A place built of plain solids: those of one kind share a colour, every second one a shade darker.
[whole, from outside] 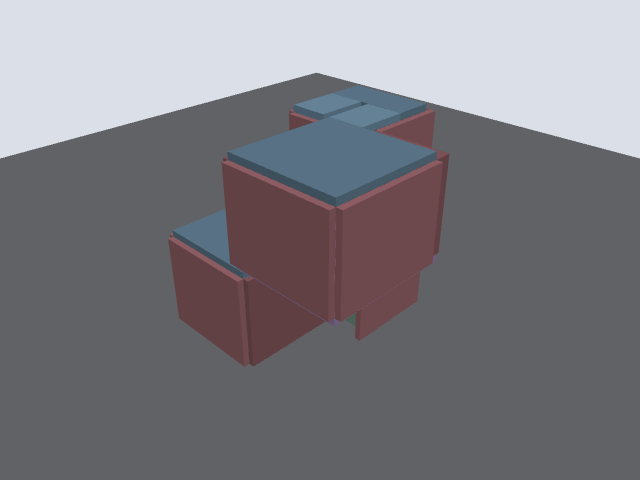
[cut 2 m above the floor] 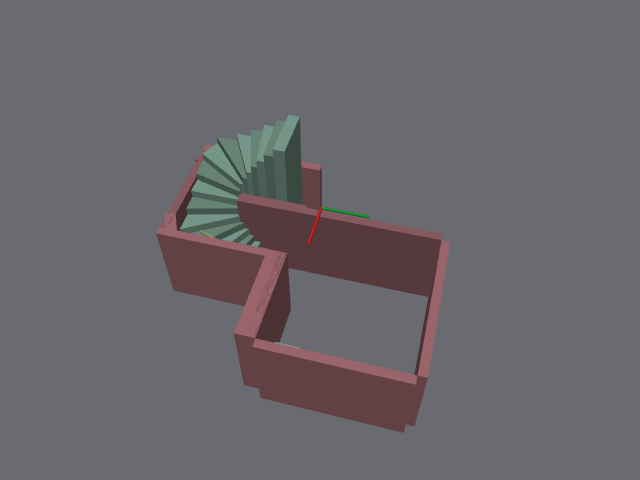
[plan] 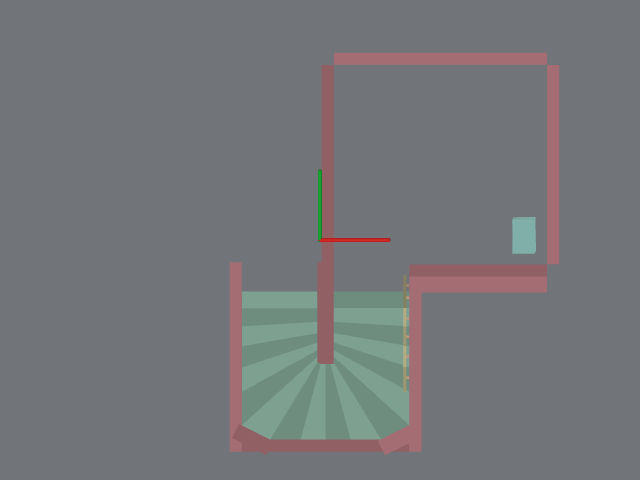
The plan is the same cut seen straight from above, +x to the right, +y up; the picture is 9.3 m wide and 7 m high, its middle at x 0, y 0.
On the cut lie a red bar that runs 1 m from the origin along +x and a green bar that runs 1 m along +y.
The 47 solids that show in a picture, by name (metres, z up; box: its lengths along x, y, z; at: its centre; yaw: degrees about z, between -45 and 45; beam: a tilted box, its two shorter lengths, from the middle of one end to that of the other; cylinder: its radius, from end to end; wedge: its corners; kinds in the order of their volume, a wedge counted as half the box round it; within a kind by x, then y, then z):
{
 "wall_1": {"box": [0.18, 3.23, 2.62], "at": [-3.4, 1.29, 4.92]},
 "wall_2": {"box": [2.17, 0.51, 2.62], "at": [-2.22, -0.58, 4.92]},
 "wall_3": {"box": [3.27, 0.18, 2.62], "at": [-1.67, 3.0, 4.92]},
 "wall_4": {"box": [0.18, 2.76, 6.28], "at": [-1.23, -1.71, 3.09]},
 "wall_5": {"box": [0.56, 0.24, 6.53], "at": [-0.98, -2.91, 2.96], "yaw": -26.6},
 "wall_6": {"box": [0.18, 3.23, 2.62], "at": [0.05, 1.29, 4.92]},
 "wall_7": {"box": [2.44, 0.18, 6.28], "at": [0.08, -3.0, 3.09]},
 "wall_8": {"box": [0.24, 1.48, 6.53], "at": [0.08, -1.07, 2.96]},
 "wall_9": {"box": [0.18, 2.91, 2.85], "at": [0.11, 1.1, 1.37]},
 "wall_10": {"box": [1.1, 0.18, 3.43], "at": [0.75, -0.27, 4.51]},
 "wall_11": {"box": [0.56, 0.24, 6.53], "at": [1.15, -2.91, 2.96], "yaw": 26.6},
 "wall_12": {"box": [0.18, 2.73, 6.28], "at": [1.39, -1.72, 3.09]},
 "wall_13": {"box": [3.11, 0.18, 2.85], "at": [1.76, 2.64, 1.37]},
 "wall_14": {"box": [2.01, 0.41, 2.85], "at": [2.31, -0.56, 1.37]},
 "wall_15": {"box": [2.01, 0.18, 2.85], "at": [2.31, -0.45, 1.37]},
 "wall_16": {"box": [0.18, 2.91, 2.85], "at": [3.4, 1.1, 1.37]},
 "tread_1": {"wedge": [[-1.14, -2.7, -0.05], [-1.14, -2.7, 2.28], [-0.73, -2.91, -0.05], [-0.73, -2.91, 2.28], [-0.04, -1.78, -0.05], [-0.04, -1.78, 2.28], [-0.04, -1.7, -0.05], [-0.04, -1.7, 2.28]]},
 "tread_2": {"wedge": [[-1.14, -2.7, -0.05], [-1.14, -2.7, 2.47], [-1.14, -2.21, -0.05], [-1.14, -2.21, 2.47], [-0.04, -1.7, -0.05], [-0.04, -1.7, 2.47], [-0.04, -1.6, -0.05], [-0.04, -1.6, 2.47]]},
 "tread_3": {"wedge": [[-1.14, -2.21, -0.05], [-1.14, -2.21, 2.66], [-1.14, -1.86, -0.05], [-1.14, -1.86, 2.66], [-0.04, -1.61, -0.05], [-0.04, -1.61, 2.66], [-0.04, -1.49, -0.05], [-0.04, -1.49, 2.66]]},
 "tread_4": {"wedge": [[-1.14, -1.86, -0.05], [-1.14, -1.86, 2.85], [-1.14, -1.55, -0.05], [-1.14, -1.55, 2.85], [-0.04, -1.5, -0.05], [-0.04, -1.5, 2.85], [-0.04, -1.36, -0.05], [-0.04, -1.36, 2.85]]},
 "tread_5": {"wedge": [[-1.14, -1.55, -0.05], [-1.14, -1.55, 3.04], [-1.14, -1.26, -0.05], [-1.14, -1.26, 3.04], [-0.04, -1.36, -0.05], [-0.04, -1.36, 3.04], [-0.04, -1.19, -0.05], [-0.04, -1.19, 3.04]]},
 "tread_6": {"wedge": [[-1.14, -1.26, -0.05], [-1.14, -1.26, 3.23], [-1.14, -0.99, -0.05], [-1.14, -0.99, 3.23], [-0.04, -1.19, -0.05], [-0.04, -1.19, 3.23], [-0.04, -0.99, -0.05], [-0.04, -0.99, 3.23]]},
 "tread_7": {"wedge": [[-1.14, -0.99, -0.05], [-1.14, -0.99, 3.42], [-1.14, -0.75, -0.05], [-1.14, -0.75, 3.42], [-0.04, -0.99, -0.05], [-0.04, -0.99, 3.42], [-0.04, -0.75, -0.05], [-0.04, -0.75, 3.42]]},
 "tread_8": {"wedge": [[-0.73, -2.91, -0.05], [-0.73, -2.91, 2.09], [-0.28, -2.91, -0.05], [-0.28, -2.91, 2.09], [-0.04, -1.78, -0.05], [-0.04, -1.78, 2.09], [0.01, -1.81, -0.05], [0.01, -1.81, 2.09]]},
 "tread_9": {"wedge": [[-0.29, -2.91, -0.05], [-0.29, -2.91, 1.9], [0.01, -1.81, -0.05], [0.01, -1.81, 1.9], [0.08, -2.91, -0.05], [0.08, -2.91, 1.9], [0.08, -1.81, -0.05], [0.08, -1.81, 1.9]]},
 "tread_10": {"wedge": [[0.08, -2.91, -0.05], [0.08, -2.91, 1.71], [0.08, -1.81, -0.05], [0.08, -1.81, 1.71], [0.15, -1.81, -0.05], [0.15, -1.81, 1.71], [0.44, -2.91, -0.05], [0.44, -2.91, 1.71]]},
 "tread_11": {"wedge": [[0.15, -1.81, -0.05], [0.15, -1.81, 1.52], [0.2, -1.78, -0.05], [0.2, -1.78, 1.52], [0.44, -2.91, -0.05], [0.44, -2.91, 1.52], [0.89, -2.91, -0.05], [0.89, -2.91, 1.52]]},
 "tread_12": {"wedge": [[0.2, -1.79, -0.05], [0.2, -1.79, 1.33], [0.2, -1.7, -0.05], [0.2, -1.7, 1.33], [0.89, -2.91, -0.05], [0.89, -2.91, 1.33], [1.3, -2.7, -0.05], [1.3, -2.7, 1.33]]},
 "tread_13": {"wedge": [[0.2, -1.71, -0.05], [0.2, -1.71, 1.14], [0.2, -1.61, -0.05], [0.2, -1.61, 1.14], [1.3, -2.7, -0.05], [1.3, -2.7, 1.14], [1.3, -2.21, -0.05], [1.3, -2.21, 1.14]]},
 "tread_14": {"wedge": [[0.2, -1.61, -0.05], [0.2, -1.61, 0.95], [0.2, -1.5, -0.05], [0.2, -1.5, 0.95], [1.3, -2.22, -0.05], [1.3, -2.22, 0.95], [1.3, -1.86, -0.05], [1.3, -1.86, 0.95]]},
 "tread_15": {"wedge": [[0.2, -1.5, -0.05], [0.2, -1.5, 0.76], [0.2, -1.36, -0.05], [0.2, -1.36, 0.76], [1.3, -1.86, -0.05], [1.3, -1.86, 0.76], [1.3, -1.55, -0.05], [1.3, -1.55, 0.76]]},
 "tread_16": {"wedge": [[0.2, -1.36, -0.05], [0.2, -1.36, 0.57], [0.2, -1.19, -0.05], [0.2, -1.19, 0.57], [1.3, -1.55, -0.05], [1.3, -1.55, 0.57], [1.3, -1.26, -0.05], [1.3, -1.26, 0.57]]},
 "tread_17": {"wedge": [[0.2, -1.2, -0.05], [0.2, -1.2, 0.38], [0.2, -0.99, -0.05], [0.2, -0.99, 0.38], [1.3, -1.26, -0.05], [1.3, -1.26, 0.38], [1.3, -0.99, -0.05], [1.3, -0.99, 0.38]]},
 "tread_18": {"wedge": [[0.2, -1.0, -0.05], [0.2, -1.0, 0.19], [0.2, -0.75, -0.05], [0.2, -0.75, 0.19], [1.3, -1.0, -0.05], [1.3, -1.0, 0.19], [1.3, -0.75, -0.05], [1.3, -0.75, 0.19]]},
 "roof_1": {"box": [3.27, 3.23, 0.2], "at": [-1.67, 1.29, 6.33]},
 "roof_2": {"box": [1.1, 1.48, 0.2], "at": [-0.59, -1.07, 6.33]},
 "roof_3": {"box": [2.44, 1.1, 0.2], "at": [0.08, -2.36, 6.33]},
 "roof_4": {"box": [1.1, 1.45, 0.2], "at": [0.75, -1.08, 6.33]},
 "roof_5": {"box": [3.11, 2.91, 0.2], "at": [1.76, 1.1, 2.9]},
 "floor_1": {"box": [3.27, 3.66, 0.22], "at": [-1.67, 1.08, 3.5]},
 "carton_1": {"box": [0.33, 0.51, 0.28], "at": [2.97, 0.05, 0.99], "yaw": -0.3},
 "carton_2": {"box": [0.33, 0.51, 0.28], "at": [2.98, 0.08, 0.42], "yaw": 1.1},
 "guard_rail_1": {"wedge": [[1.21, -2.21, 2.01], [1.21, -2.21, 2.06], [1.21, -1.86, 1.82], [1.21, -1.86, 1.87], [1.26, -2.21, 2.01], [1.26, -2.21, 2.06], [1.26, -1.86, 1.82], [1.26, -1.86, 1.87]]},
 "guard_rail_2": {"wedge": [[1.21, -1.86, 1.82], [1.21, -1.86, 1.87], [1.21, -1.55, 1.63], [1.21, -1.55, 1.68], [1.26, -1.86, 1.82], [1.26, -1.86, 1.87], [1.26, -1.55, 1.63], [1.26, -1.55, 1.68]]},
 "guard_rail_3": {"wedge": [[1.21, -1.55, 1.63], [1.21, -1.55, 1.68], [1.21, -1.26, 1.44], [1.21, -1.26, 1.49], [1.26, -1.55, 1.63], [1.26, -1.55, 1.68], [1.26, -1.26, 1.44], [1.26, -1.26, 1.49]]},
 "guard_rail_4": {"wedge": [[1.21, -1.26, 1.44], [1.21, -1.26, 1.49], [1.21, -0.99, 1.25], [1.21, -0.99, 1.3], [1.26, -1.26, 1.44], [1.26, -1.26, 1.49], [1.26, -0.99, 1.25], [1.26, -0.99, 1.3]]},
 "guard_rail_5": {"wedge": [[1.21, -0.99, 1.25], [1.21, -0.99, 1.3], [1.21, -0.51, 0.87], [1.21, -0.51, 0.92], [1.26, -0.99, 1.25], [1.26, -0.99, 1.3], [1.26, -0.51, 0.87], [1.26, -0.51, 0.92]]}
}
